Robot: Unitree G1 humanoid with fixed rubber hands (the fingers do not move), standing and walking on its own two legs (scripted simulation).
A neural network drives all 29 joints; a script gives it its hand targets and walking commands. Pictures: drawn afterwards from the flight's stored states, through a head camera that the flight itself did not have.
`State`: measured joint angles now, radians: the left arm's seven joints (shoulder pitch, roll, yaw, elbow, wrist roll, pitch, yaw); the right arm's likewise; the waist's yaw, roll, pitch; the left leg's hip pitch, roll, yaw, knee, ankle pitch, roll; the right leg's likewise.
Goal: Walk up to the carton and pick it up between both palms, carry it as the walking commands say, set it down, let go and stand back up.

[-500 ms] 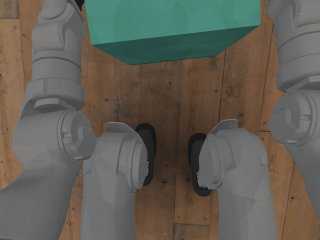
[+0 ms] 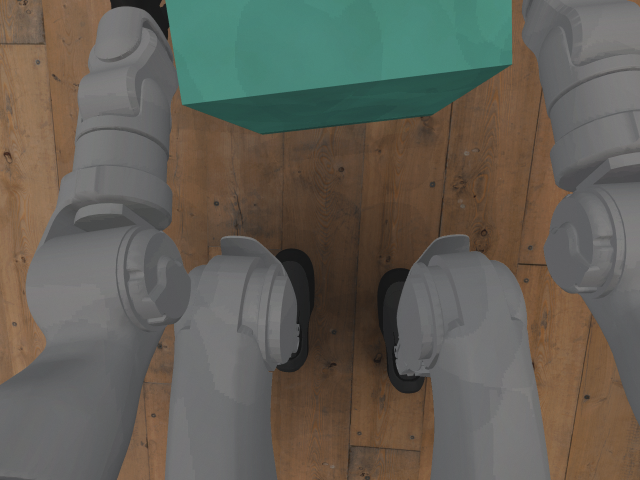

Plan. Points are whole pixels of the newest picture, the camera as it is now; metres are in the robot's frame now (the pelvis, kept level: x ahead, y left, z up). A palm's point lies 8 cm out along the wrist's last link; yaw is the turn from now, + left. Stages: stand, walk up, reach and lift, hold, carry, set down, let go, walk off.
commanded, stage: set down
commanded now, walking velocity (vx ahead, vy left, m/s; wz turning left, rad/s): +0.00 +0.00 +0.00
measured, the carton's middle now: out of the picture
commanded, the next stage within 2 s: let go in 1.68 s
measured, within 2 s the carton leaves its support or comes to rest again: neither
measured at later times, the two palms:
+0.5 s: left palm (114, 22) +0.54 +0.23 -0.14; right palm out of the picture +0.57 -0.19 -0.15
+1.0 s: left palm out of the picture +0.55 +0.22 +0.01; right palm out of the picture +0.58 -0.20 +0.00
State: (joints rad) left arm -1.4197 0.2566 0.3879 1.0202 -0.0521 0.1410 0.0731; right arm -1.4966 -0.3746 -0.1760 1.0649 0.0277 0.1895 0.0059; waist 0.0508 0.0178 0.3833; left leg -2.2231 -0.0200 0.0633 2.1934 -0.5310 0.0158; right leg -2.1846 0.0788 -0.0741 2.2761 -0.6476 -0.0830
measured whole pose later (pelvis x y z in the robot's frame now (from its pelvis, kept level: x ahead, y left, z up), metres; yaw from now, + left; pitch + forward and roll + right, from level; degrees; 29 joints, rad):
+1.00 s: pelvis -0.01 +0.00 +0.11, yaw +0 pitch +29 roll +1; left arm -1.37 0.37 0.27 0.71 -0.19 0.34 0.11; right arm -1.46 -0.53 -0.12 0.81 0.18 0.35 0.00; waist 0.05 0.03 0.48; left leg -1.87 -0.05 0.04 1.86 -0.50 0.02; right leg -1.83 0.08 -0.04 1.94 -0.61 -0.06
